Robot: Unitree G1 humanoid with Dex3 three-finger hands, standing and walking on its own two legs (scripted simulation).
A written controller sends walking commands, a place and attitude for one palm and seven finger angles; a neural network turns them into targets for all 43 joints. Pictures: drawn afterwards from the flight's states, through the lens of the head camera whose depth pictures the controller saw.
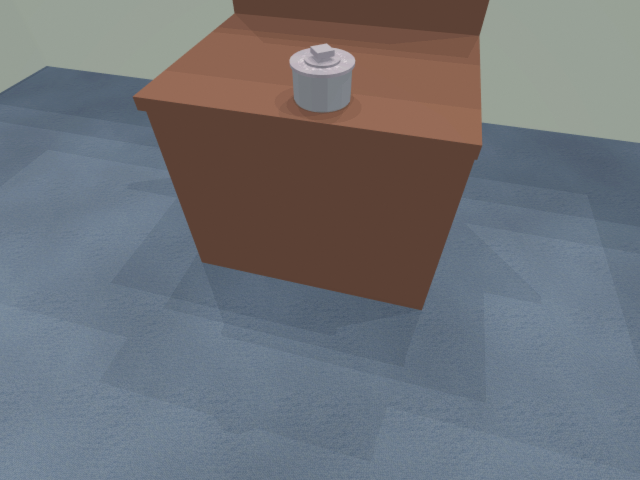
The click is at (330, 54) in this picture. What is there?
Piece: lid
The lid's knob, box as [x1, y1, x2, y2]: [310, 43, 334, 58]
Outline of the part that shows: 334,55 334,50 326,43 310,46 310,52 317,58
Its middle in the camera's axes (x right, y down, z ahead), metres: +0.00 -0.46 +0.94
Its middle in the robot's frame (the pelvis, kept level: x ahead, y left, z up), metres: +1.02 +0.05 +0.09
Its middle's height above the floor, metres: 0.87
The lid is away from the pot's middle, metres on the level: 0.00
